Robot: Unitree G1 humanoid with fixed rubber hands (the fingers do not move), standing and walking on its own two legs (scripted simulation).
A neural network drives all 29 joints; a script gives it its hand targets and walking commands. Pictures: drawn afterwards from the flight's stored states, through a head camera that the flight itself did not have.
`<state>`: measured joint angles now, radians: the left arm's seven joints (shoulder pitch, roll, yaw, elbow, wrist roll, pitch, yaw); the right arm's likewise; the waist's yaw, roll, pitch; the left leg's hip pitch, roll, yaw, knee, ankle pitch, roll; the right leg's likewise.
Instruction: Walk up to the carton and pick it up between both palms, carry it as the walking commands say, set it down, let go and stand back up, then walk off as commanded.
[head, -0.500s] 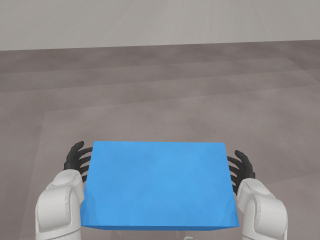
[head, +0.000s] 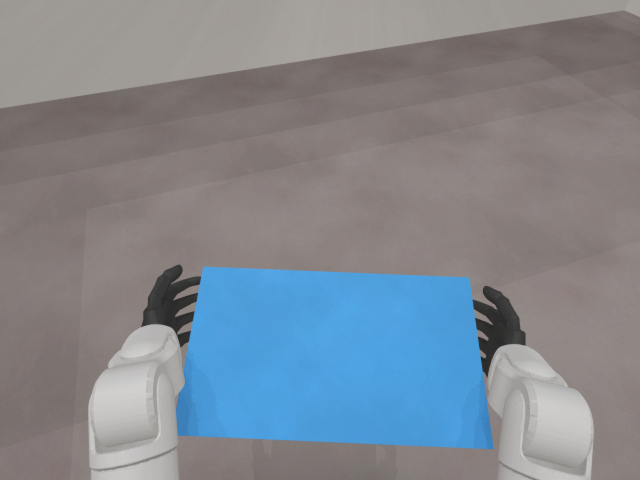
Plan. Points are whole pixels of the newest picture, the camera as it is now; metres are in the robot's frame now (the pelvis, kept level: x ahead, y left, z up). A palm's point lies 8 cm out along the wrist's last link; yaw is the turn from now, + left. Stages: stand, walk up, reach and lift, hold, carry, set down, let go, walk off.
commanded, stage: carry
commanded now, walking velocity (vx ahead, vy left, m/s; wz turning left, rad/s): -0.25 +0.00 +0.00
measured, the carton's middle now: (330, 366) +0.27 -0.02 -0.01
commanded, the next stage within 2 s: none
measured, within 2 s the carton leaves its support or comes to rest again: neither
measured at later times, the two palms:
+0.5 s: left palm out of the picture +0.06 +0.17 +0.08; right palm out of the picture +0.05 -0.20 +0.06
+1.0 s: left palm out of the picture -0.12 +0.21 +0.09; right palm out of the picture -0.10 -0.16 +0.09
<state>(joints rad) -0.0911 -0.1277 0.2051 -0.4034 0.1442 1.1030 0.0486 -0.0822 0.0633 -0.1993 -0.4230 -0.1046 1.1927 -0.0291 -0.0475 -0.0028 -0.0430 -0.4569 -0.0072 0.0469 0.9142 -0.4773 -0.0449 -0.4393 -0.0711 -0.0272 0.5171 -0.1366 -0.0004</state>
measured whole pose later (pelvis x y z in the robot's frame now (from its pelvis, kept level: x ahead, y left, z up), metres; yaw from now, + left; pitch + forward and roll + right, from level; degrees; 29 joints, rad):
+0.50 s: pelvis -0.19 -0.01 -0.01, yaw +0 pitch +4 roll -1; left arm -0.10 -0.13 0.22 -0.38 0.11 1.09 0.06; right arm -0.06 0.10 -0.22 -0.42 -0.14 1.17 -0.02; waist 0.01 0.04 -0.06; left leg -0.57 0.05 0.02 0.68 -0.31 -0.02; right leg -0.37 -0.02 -0.05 0.59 -0.26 0.00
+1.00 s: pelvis -0.36 +0.00 +0.01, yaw +2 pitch +4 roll -2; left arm -0.05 -0.10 0.22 -0.40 0.11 1.12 0.07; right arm -0.05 0.13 -0.19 -0.38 -0.14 1.17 -0.04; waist 0.04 0.00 -0.13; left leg -0.36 0.04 0.03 0.45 -0.18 0.03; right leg -0.37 -0.01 -0.07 0.67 -0.44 0.02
